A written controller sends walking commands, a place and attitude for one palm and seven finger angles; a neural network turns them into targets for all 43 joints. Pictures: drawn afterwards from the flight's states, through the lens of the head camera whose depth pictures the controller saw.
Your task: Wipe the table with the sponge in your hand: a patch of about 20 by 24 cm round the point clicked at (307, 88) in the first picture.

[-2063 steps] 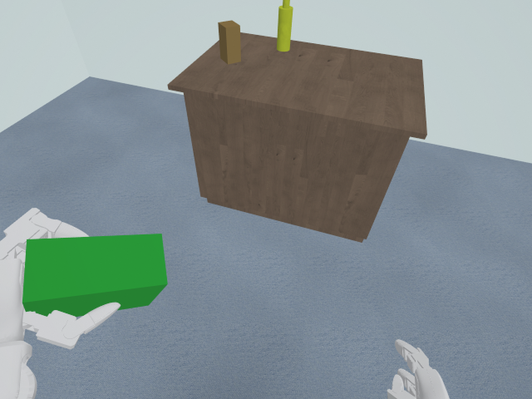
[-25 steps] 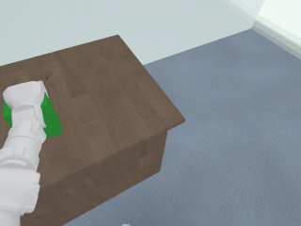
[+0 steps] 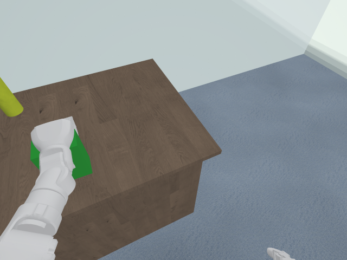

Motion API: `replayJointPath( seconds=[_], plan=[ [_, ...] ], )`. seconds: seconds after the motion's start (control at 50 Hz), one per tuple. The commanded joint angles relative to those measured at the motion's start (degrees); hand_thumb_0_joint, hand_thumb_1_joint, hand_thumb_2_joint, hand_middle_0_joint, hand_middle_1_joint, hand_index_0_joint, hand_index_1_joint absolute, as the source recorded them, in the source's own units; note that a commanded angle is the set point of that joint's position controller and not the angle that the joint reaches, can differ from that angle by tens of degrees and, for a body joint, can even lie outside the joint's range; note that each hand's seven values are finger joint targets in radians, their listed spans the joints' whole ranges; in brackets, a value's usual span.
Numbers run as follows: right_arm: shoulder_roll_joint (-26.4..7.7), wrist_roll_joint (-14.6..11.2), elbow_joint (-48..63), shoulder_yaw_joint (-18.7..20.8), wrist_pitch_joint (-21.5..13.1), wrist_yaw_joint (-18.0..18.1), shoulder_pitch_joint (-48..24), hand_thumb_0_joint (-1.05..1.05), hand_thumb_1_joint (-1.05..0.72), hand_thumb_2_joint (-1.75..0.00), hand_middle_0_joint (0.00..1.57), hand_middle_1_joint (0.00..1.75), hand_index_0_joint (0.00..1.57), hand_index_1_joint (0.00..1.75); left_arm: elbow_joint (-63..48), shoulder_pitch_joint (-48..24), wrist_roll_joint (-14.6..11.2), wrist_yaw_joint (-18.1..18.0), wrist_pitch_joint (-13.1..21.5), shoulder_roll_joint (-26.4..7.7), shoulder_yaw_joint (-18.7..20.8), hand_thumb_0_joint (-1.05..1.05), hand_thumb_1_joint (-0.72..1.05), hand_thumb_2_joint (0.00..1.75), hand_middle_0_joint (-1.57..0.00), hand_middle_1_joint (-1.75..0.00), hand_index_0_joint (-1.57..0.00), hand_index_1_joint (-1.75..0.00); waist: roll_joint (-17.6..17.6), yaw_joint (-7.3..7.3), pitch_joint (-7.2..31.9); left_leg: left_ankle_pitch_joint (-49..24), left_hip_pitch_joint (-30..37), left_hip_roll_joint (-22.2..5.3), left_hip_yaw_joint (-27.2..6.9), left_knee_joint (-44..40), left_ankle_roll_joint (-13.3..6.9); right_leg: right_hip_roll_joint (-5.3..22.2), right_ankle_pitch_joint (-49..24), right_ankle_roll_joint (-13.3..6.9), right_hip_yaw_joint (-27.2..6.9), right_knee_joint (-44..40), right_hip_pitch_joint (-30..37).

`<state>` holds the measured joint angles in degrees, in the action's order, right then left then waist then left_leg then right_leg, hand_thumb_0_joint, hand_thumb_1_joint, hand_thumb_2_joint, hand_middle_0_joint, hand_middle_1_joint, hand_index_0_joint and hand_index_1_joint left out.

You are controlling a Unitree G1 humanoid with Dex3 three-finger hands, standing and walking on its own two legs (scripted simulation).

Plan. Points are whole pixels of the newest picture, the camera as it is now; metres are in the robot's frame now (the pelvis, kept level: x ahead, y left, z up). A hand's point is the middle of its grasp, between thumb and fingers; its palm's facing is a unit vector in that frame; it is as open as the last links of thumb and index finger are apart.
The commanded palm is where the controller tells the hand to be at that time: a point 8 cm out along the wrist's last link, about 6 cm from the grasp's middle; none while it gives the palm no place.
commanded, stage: wipe back along the middle lane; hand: left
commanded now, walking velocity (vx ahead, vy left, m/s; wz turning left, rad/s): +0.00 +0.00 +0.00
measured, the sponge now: (67, 162) +0.36 +0.32 -0.02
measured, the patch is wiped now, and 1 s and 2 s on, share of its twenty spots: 0.25 0.35 0.40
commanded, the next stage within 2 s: slide across to the third lane in 0.40 s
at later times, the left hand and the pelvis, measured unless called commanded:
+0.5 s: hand (67, 163) +0.32 +0.28 +0.04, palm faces -0.01 -0.02 -1.00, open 10.3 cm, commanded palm +0.29 +0.26 +0.07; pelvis +0.00 -0.01 +0.00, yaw +0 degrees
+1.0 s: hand (80, 161) +0.33 +0.25 +0.04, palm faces -0.06 +0.00 -1.00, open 10.3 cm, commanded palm +0.32 +0.21 +0.09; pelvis -0.01 -0.02 +0.00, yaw +2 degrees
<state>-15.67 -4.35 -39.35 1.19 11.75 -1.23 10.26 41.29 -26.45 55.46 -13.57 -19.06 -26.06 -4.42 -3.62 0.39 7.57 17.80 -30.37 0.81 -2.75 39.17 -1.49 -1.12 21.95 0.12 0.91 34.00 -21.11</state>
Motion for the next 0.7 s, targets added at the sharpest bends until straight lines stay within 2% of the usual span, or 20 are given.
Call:
replayJointPath(
  seconds=[0.0,0.06,0.12,0.14,0.2,0.22,0.24,0.28,0.32,0.34,0.38,0.42,0.44,0.46,0.5,0.52,0.54,0.56,0.62,0.68],
  plan=[
    [-8.1,-0.2,7.2,2.5,-1.6,0.5,-2.6,0.00,-0.90,-0.90,0.20,0.30,0.20,0.30,-3.5,-5.5,0.3,3.4,-0.4,-4.4,-1.9,0.00,0.10,1.30,-1.20,-1.60,-1.20,-1.60,3.3,0.43,9.5,-18.3,13.6,0.5,0.2,-3.9,-1.1,-3.0,-21.1,-3.6,2.7,-3.4,-0.2],
    [-8.0,-0.1,7.5,2.4,-1.6,0.7,-3.3,0.00,-0.90,-0.90,0.20,0.30,0.20,0.30,-5.3,-5.6,0.0,3.5,-0.2,-3.6,-2.4,0.00,0.10,1.30,-1.20,-1.60,-1.20,-1.60,3.2,0.53,9.8,-18.1,14.4,0.5,0.2,-3.9,-1.1,-2.9,-21.0,-3.6,2.6,-3.4,0.0],
    [-7.8,-0.2,8.4,2.2,-1.9,0.6,-4.5,0.00,-0.90,-0.90,0.20,0.30,0.20,0.30,-7.0,-2.3,-0.3,3.5,-0.2,-3.4,-1.4,0.00,0.10,1.30,-1.20,-1.60,-1.20,-1.60,3.4,-0.58,9.9,-18.8,13.6,0.5,0.1,-4.1,-1.0,-2.8,-22.3,-3.8,2.5,-3.2,1.3],
    [-7.7,-0.2,8.3,2.2,-1.9,0.6,-4.4,0.00,-0.90,-0.90,0.20,0.30,0.20,0.30,-7.5,-2.5,-0.3,3.4,-0.3,-2.3,-2.7,0.00,0.10,1.30,-1.20,-1.60,-1.20,-1.60,3.9,0.02,9.1,-17.8,13.9,0.7,0.3,-4.1,-1.1,-2.8,-21.7,-3.6,2.6,-3.4,1.0],
    [-7.8,-0.2,8.4,2.3,-2.1,0.6,-5.0,0.00,-0.90,-0.90,0.20,0.30,0.20,0.30,-8.1,-0.2,-0.5,3.0,-0.8,-2.4,-2.1,0.00,0.10,1.30,-1.20,-1.60,-1.20,-1.60,5.6,-0.18,8.1,-17.3,13.1,0.8,0.7,-3.9,-1.2,-2.7,-22.9,-3.4,2.4,-3.8,1.6],
    [-8.0,-0.2,8.6,2.3,-2.1,0.6,-5.7,0.00,-0.90,-0.90,0.20,0.30,0.20,0.30,-9.1,1.2,-0.8,3.1,-0.8,-4.3,0.1,0.00,0.10,1.30,-1.20,-1.60,-1.20,-1.60,4.5,-1.35,8.9,-18.2,13.0,0.8,0.6,-4.1,-1.1,-2.6,-23.8,-3.7,1.9,-3.7,2.9],
    [-7.7,-0.2,8.9,2.2,-2.2,0.6,-5.7,0.00,-0.90,-0.90,0.20,0.30,0.20,0.30,-10.3,2.1,-0.7,3.1,-0.9,-2.3,-1.9,0.00,0.10,1.30,-1.20,-1.60,-1.20,-1.60,4.5,-0.75,8.9,-18.4,13.6,1.0,1.0,-3.9,-1.2,-2.6,-24.3,-3.4,2.2,-3.3,3.1],
    [-7.8,-0.2,8.9,2.3,-2.4,0.6,-6.0,0.00,-0.90,-0.90,0.20,0.30,0.20,0.30,-11.0,2.9,-1.0,3.1,-1.3,-2.2,-1.9,0.00,0.10,1.30,-1.20,-1.60,-1.20,-1.60,6.3,-0.64,8.3,-17.8,12.8,1.1,1.1,-4.0,-1.2,-2.5,-25.0,-3.3,2.1,-3.6,3.6],
    [-7.8,-0.2,9.4,2.2,-2.6,0.5,-7.1,0.00,-0.90,-0.90,0.20,0.30,0.20,0.30,-12.5,6.7,-1.6,3.0,-1.7,-3.9,0.6,0.00,0.10,1.30,-1.20,-1.60,-1.20,-1.60,5.4,-2.12,8.4,-18.5,12.4,1.2,1.1,-4.2,-1.2,-2.5,-26.4,-3.5,1.7,-3.7,5.1],
    [-7.7,-0.4,9.3,2.1,-2.6,0.6,-7.0,0.00,-0.90,-0.90,0.20,0.30,0.20,0.30,-13.0,7.1,-1.7,3.0,-2.0,-2.7,-0.9,0.00,0.10,1.30,-1.20,-1.60,-1.20,-1.60,5.9,-1.38,8.2,-17.8,12.8,1.2,1.3,-4.4,-1.3,-2.4,-25.5,-3.2,1.9,-3.6,4.9],
    [-7.6,-0.4,9.2,2.1,-2.6,0.7,-7.4,0.00,-0.90,-0.90,0.20,0.30,0.20,0.30,-13.5,5.2,-1.5,3.2,-2.6,-1.3,-2.5,0.00,0.10,1.30,-1.20,-1.60,-1.20,-1.60,6.3,-0.62,5.6,-15.8,12.5,1.1,1.3,-4.7,-1.3,-2.5,-23.4,-3.1,2.0,-4.2,3.2],
    [-7.7,-0.5,9.5,2.1,-2.7,0.6,-8.5,0.00,-0.90,-0.90,0.20,0.30,0.20,0.30,-15.0,7.0,-1.8,3.2,-3.2,-2.4,-0.9,0.00,0.10,1.30,-1.20,-1.60,-1.20,-1.60,4.7,-1.95,5.8,-15.3,12.6,1.1,1.1,-5.4,-1.2,-2.6,-22.0,-3.5,1.7,-4.5,3.6],
    [-7.5,-0.6,9.7,2.1,-2.8,0.6,-8.2,0.00,-0.90,-0.90,0.20,0.30,0.20,0.30,-15.6,6.9,-1.9,3.3,-3.4,-0.2,-3.3,0.00,0.10,1.30,-1.20,-1.60,-1.20,-1.60,5.2,-1.18,5.9,-15.3,13.1,1.2,1.3,-5.3,-1.4,-2.6,-22.0,-3.3,2.1,-4.2,3.8],
    [-7.7,-0.6,9.3,2.1,-2.8,0.7,-8.1,0.00,-0.90,-0.90,0.20,0.30,0.20,0.30,-15.3,5.4,-1.8,3.3,-3.6,-2.3,-1.8,0.00,0.10,1.30,-1.20,-1.60,-1.20,-1.60,5.5,-1.18,5.8,-14.7,12.9,1.2,1.2,-5.2,-1.3,-2.5,-21.6,-3.3,1.9,-4.5,3.5],
    [-7.7,-0.5,9.2,2.0,-2.9,1.0,-8.3,0.00,-0.90,-0.90,0.20,0.30,0.20,0.30,-15.9,4.5,-1.7,3.5,-3.7,-2.1,-2.2,0.00,0.10,1.30,-1.20,-1.60,-1.20,-1.60,5.6,-0.96,6.1,-14.7,12.8,1.5,1.6,-5.1,-1.4,-2.4,-22.7,-3.1,1.6,-4.6,4.0],
    [-7.8,-0.4,9.2,2.1,-2.7,1.2,-8.9,0.00,-0.90,-0.90,0.20,0.30,0.20,0.30,-17.4,2.7,-1.5,3.7,-3.8,-3.8,-0.8,0.00,0.10,1.30,-1.20,-1.60,-1.20,-1.60,4.5,-1.39,6.6,-14.7,13.2,1.3,1.4,-5.3,-1.4,-2.4,-22.4,-3.4,1.1,-4.7,4.3],
    [-7.5,-0.4,9.2,2.1,-2.9,1.3,-8.5,0.00,-0.90,-0.90,0.20,0.30,0.20,0.30,-17.6,2.1,-1.6,3.8,-3.7,-1.7,-3.0,0.00,0.10,1.30,-1.20,-1.60,-1.20,-1.60,4.5,-0.68,6.6,-14.7,13.8,1.4,1.6,-5.3,-1.5,-2.4,-22.3,-3.2,1.5,-4.4,4.2],
    [-7.5,-0.4,8.9,2.2,-3.1,1.4,-8.5,0.00,-0.90,-0.90,0.20,0.30,0.20,0.30,-17.4,1.0,-1.6,3.8,-3.6,-1.9,-2.8,0.00,0.10,1.30,-1.20,-1.60,-1.20,-1.60,5.9,-0.54,7.0,-14.7,14.1,1.4,1.5,-5.1,-1.6,-2.4,-22.7,-3.1,1.4,-4.7,4.1],
    [-7.5,-0.4,8.6,2.2,-3.2,1.7,-9.1,0.00,-0.90,-0.90,0.20,0.30,0.20,0.30,-18.9,-3.2,-1.6,4.0,-3.1,-2.8,-2.3,0.00,0.10,1.30,-1.20,-1.60,-1.20,-1.60,4.1,-0.60,7.1,-14.0,14.7,1.3,1.1,-5.6,-1.6,-2.4,-21.1,-3.4,1.1,-5.1,3.5],
    [-7.1,-0.4,8.2,2.2,-3.8,1.9,-8.6,0.00,-0.90,-0.90,0.20,0.30,0.20,0.30,-18.3,-5.8,-1.5,3.9,-2.2,0.3,-5.4,0.00,0.10,1.30,-1.20,-1.60,-1.20,-1.60,3.8,0.47,7.0,-13.8,15.8,1.3,1.0,-5.4,-1.7,-2.4,-20.1,-3.3,1.6,-4.9,2.3]
  ],
)
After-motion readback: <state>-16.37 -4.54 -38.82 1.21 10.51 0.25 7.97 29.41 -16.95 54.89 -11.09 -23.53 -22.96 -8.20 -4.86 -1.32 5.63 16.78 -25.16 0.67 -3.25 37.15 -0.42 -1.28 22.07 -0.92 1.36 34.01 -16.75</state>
